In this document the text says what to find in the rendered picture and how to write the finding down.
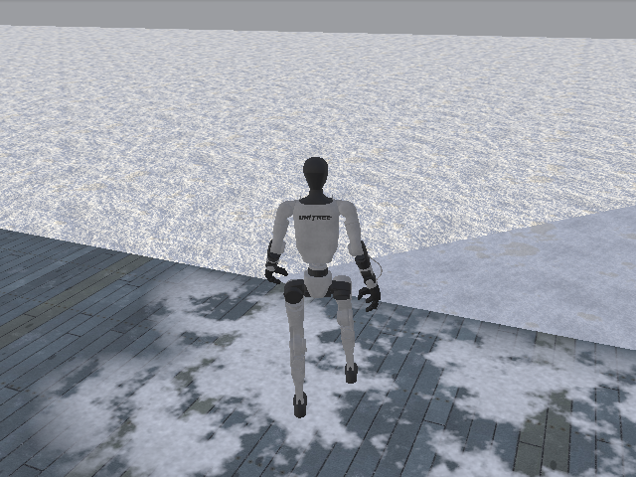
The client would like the left robot upper arm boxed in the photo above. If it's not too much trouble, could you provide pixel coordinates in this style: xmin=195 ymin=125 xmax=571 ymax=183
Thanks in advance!
xmin=270 ymin=200 xmax=296 ymax=254

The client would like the robot left foot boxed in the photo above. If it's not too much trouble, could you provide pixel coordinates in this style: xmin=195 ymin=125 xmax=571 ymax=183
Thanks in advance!
xmin=293 ymin=392 xmax=307 ymax=418

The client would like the right robot hand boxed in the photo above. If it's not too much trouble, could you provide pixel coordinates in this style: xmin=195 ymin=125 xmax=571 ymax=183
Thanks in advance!
xmin=358 ymin=285 xmax=381 ymax=312

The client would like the right robot upper arm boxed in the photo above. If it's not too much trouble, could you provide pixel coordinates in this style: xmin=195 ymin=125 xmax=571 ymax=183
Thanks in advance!
xmin=337 ymin=200 xmax=364 ymax=256

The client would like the left robot hand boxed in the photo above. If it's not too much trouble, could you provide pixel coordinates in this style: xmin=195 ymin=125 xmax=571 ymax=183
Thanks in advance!
xmin=265 ymin=266 xmax=288 ymax=284

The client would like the robot left thigh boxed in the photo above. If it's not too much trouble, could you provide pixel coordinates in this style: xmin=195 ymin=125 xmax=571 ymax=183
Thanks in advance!
xmin=283 ymin=279 xmax=307 ymax=356

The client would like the robot left forearm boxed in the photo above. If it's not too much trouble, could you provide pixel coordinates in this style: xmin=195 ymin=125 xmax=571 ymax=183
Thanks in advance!
xmin=265 ymin=240 xmax=281 ymax=271

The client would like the robot right forearm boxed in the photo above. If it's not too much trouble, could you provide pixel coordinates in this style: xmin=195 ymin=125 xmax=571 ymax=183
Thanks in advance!
xmin=355 ymin=240 xmax=378 ymax=289

